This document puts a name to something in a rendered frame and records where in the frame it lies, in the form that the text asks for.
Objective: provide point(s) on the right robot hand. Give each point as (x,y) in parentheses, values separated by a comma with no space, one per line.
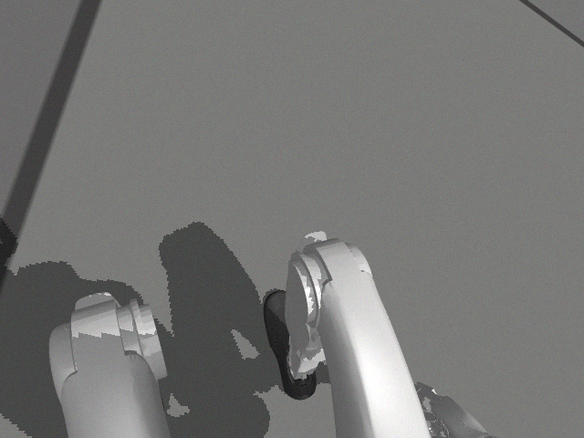
(448,418)

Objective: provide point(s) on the right robot foot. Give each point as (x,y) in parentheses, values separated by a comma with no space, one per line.
(278,337)

